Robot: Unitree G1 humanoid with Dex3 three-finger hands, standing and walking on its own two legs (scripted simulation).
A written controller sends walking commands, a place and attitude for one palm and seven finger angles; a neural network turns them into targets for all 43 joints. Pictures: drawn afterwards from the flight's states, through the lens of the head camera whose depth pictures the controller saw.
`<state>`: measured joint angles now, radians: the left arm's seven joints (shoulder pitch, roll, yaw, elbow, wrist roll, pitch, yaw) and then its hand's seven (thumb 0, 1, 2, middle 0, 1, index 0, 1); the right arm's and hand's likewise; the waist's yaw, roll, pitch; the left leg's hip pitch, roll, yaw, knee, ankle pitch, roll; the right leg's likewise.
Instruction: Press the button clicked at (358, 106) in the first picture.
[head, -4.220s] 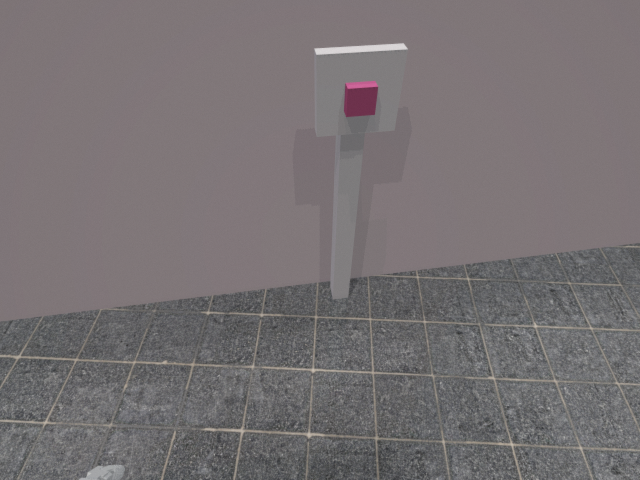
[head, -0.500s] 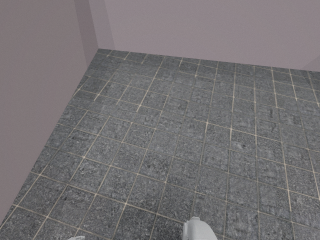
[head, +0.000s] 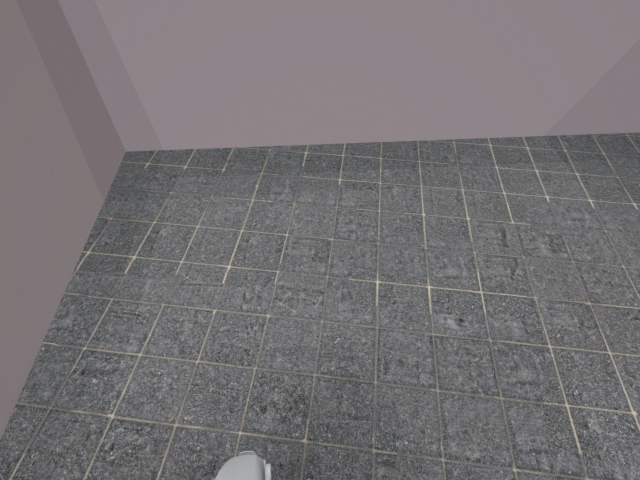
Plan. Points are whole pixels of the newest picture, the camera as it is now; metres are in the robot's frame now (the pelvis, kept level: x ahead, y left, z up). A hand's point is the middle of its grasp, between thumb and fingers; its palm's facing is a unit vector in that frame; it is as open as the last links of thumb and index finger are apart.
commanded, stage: turn to face it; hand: left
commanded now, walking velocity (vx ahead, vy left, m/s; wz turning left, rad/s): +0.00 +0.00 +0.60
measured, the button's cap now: out of the picture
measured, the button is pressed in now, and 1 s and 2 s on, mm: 0 0 0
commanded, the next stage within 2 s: none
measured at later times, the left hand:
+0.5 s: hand out of the picture +0.05 +0.25 -0.17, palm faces +0.30 -0.92 -0.23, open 7.4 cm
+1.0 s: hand out of the picture -0.01 +0.17 -0.15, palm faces +0.54 -0.80 -0.26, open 7.4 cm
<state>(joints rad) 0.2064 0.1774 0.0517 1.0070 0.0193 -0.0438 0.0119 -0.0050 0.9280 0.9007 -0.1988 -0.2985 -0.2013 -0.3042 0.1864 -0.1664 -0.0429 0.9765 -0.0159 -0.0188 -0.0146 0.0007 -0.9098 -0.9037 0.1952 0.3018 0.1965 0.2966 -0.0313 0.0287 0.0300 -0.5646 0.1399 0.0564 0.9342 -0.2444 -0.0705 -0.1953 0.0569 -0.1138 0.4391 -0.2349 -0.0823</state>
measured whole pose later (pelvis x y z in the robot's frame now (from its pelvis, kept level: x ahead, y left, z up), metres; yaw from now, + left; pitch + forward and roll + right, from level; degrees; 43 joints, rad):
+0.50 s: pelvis +0.05 +0.04 +0.00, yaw +14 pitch +2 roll -3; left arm 0.22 0.23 0.10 0.96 0.02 0.05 0.02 0.00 0.91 0.90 -0.20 -0.30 -0.20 -0.30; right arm 0.22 -0.18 -0.06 0.95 -0.02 0.02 0.00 0.00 -0.91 -0.90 0.20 0.30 0.20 0.30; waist -0.01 0.00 0.04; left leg -0.35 -0.04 -0.01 0.44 -0.12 0.08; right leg -0.45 -0.07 0.00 0.99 -0.39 0.08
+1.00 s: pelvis +0.05 -0.02 +0.00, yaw +33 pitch +0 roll +2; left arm 0.25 0.17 0.03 0.88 0.03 0.01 0.02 0.00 0.90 0.90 -0.20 -0.30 -0.20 -0.30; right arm 0.18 -0.26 -0.10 0.94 -0.02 0.09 0.03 0.01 -0.91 -0.90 0.20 0.30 0.20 0.30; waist -0.01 0.00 0.09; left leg -0.50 0.04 0.02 1.04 -0.39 -0.09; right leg -0.15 -0.12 -0.19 0.51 -0.35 0.00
